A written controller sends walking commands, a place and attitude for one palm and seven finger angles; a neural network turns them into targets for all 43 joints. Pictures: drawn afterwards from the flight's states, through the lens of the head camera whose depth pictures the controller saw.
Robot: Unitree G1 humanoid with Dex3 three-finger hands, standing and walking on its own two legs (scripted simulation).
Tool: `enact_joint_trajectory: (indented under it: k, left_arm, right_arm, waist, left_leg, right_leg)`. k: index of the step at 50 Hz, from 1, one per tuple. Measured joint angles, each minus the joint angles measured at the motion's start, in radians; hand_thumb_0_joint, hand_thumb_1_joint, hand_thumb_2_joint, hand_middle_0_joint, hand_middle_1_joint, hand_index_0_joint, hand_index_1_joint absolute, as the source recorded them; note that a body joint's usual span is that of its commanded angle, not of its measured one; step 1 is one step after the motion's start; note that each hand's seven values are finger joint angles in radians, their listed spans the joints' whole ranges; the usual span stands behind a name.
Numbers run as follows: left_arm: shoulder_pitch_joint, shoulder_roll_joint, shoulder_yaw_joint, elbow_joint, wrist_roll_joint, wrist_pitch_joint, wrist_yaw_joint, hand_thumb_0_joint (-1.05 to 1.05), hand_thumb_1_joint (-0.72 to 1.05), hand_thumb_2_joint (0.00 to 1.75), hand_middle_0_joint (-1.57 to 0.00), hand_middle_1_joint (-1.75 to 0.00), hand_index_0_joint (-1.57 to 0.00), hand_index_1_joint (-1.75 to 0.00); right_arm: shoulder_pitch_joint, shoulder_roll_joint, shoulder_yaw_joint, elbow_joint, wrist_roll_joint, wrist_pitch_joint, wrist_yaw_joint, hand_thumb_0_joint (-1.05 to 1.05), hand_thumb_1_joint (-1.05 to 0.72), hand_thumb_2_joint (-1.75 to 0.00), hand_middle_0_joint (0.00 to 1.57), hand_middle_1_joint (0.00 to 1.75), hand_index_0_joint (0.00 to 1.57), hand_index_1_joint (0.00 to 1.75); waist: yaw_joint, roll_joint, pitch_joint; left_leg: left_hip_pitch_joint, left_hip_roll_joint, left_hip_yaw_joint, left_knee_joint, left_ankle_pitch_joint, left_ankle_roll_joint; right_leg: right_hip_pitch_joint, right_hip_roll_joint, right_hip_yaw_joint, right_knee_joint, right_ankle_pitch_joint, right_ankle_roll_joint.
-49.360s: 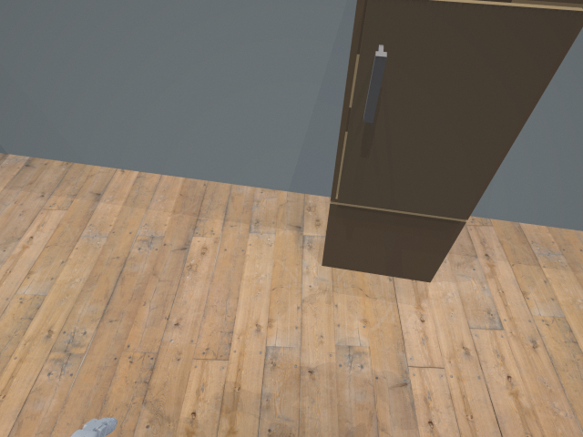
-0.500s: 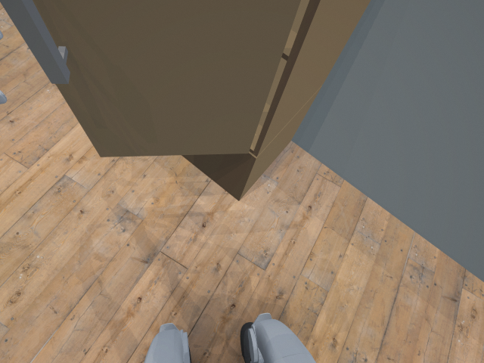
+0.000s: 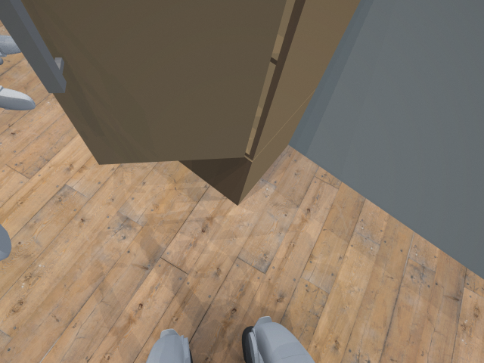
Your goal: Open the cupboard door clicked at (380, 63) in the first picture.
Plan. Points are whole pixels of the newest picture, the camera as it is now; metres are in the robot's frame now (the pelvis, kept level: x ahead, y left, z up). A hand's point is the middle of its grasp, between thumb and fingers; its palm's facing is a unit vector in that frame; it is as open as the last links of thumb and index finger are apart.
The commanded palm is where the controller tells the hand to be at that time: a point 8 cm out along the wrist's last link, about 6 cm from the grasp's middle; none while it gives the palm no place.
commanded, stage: slide the fingers in behind the handle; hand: left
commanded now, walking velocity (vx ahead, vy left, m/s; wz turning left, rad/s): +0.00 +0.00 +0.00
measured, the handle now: (34, 35) +0.59 +0.23 +0.12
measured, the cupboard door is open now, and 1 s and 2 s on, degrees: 44 44 43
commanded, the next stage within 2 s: close the thumb around the handle in 1.14 s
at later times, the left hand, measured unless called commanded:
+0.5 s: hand (33, 61) +0.53 +0.23 +0.13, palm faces -0.02 -1.00 -0.01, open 14.0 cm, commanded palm +0.52 +0.27 +0.12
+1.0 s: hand (44, 64) +0.53 +0.21 +0.13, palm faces -0.02 -1.00 +0.00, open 14.0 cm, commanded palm +0.51 +0.26 +0.12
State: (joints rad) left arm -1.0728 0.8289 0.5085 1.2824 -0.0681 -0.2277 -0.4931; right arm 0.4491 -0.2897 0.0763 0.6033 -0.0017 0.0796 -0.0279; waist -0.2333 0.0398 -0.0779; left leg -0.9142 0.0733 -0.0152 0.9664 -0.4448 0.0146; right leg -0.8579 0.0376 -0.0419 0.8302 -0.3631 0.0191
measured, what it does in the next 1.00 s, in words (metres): stands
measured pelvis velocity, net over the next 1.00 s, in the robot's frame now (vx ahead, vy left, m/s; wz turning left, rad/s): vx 0.00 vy -0.01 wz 0.01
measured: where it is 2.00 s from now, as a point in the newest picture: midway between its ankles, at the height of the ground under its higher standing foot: outside the picture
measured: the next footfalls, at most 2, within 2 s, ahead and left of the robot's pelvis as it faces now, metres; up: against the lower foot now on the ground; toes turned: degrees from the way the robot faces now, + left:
none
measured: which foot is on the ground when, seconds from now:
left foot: down 0.00-1.00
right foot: down 0.00-1.00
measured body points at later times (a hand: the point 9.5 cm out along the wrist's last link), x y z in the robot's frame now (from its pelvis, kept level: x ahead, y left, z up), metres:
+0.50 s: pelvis +0.00 +0.00 +0.00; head +0.14 +0.02 +0.43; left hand +0.53 +0.28 +0.13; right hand -0.02 -0.27 -0.10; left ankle +0.00 +0.10 -0.68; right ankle +0.01 -0.14 -0.68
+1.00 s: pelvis +0.00 -0.01 +0.01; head +0.13 +0.01 +0.44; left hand +0.52 +0.26 +0.13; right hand -0.02 -0.28 -0.10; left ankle +0.00 +0.10 -0.68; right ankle +0.01 -0.14 -0.68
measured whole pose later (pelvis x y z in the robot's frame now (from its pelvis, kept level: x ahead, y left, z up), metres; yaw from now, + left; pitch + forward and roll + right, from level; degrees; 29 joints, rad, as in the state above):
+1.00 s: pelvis +0.00 -0.01 +0.01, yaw +1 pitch +20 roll -3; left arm -1.04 0.67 0.44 1.27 -0.08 -0.27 -0.38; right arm 0.43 -0.29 0.05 0.63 -0.01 0.06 -0.02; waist -0.21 0.04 -0.08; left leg -0.84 0.06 -0.01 0.93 -0.43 0.00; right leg -0.80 0.03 -0.04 0.83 -0.37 0.01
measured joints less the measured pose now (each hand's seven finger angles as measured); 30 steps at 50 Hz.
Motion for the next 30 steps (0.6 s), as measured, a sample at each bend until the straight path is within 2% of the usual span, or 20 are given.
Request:
enact_joint_trajectory:
  k: [7,16,21,30]
  left_arm:
    - [0.010,-0.031,-0.025,-0.011,-0.007,-0.010,0.015,-0.01,-0.50,0.31,-0.30,-1.19,-0.30,-1.20]
    - [0.011,-0.104,-0.058,-0.028,-0.012,-0.015,0.059,-0.01,-0.50,0.30,-0.30,-1.19,-0.30,-1.20]
    - [0.026,-0.118,-0.048,-0.037,-0.001,-0.025,0.089,-0.01,-0.50,0.30,-0.30,-1.19,-0.30,-1.20]
    - [0.034,-0.137,-0.054,-0.043,-0.008,-0.032,0.099,-0.01,-0.50,0.31,-0.30,-1.19,-0.30,-1.20]
  right_arm:
    - [0.006,0.001,-0.007,0.007,-0.001,-0.001,0.003,0.01,-0.90,-0.90,0.21,0.30,0.20,0.30]
    - [-0.004,0.001,-0.017,0.019,-0.007,-0.011,0.008,0.01,-0.90,-0.90,0.21,0.30,0.20,0.30]
    - [-0.012,0.002,-0.021,0.009,-0.010,-0.016,0.012,0.01,-0.90,-0.90,0.21,0.30,0.20,0.30]
    - [-0.013,0.007,-0.023,0.012,-0.008,-0.016,0.013,0.01,-0.90,-0.90,0.21,0.30,0.20,0.30]
  waist:
    - [0.008,0.000,0.000]
    - [0.016,0.001,-0.004]
    - [0.012,0.002,-0.007]
    - [0.019,0.005,-0.003]
  left_leg:
    - [0.013,-0.004,0.002,-0.008,0.002,0.001]
    - [0.029,-0.012,-0.001,-0.018,0.005,0.000]
    - [0.036,-0.009,0.005,-0.023,0.004,-0.002]
    - [0.050,-0.009,0.007,-0.032,0.006,-0.005]
  right_leg:
    - [0.011,-0.004,0.002,-0.003,-0.001,0.001]
    - [0.027,-0.011,-0.002,-0.007,-0.004,0.001]
    - [0.029,-0.009,0.004,-0.006,-0.005,-0.001]
    - [0.038,-0.008,0.007,-0.006,-0.008,-0.005]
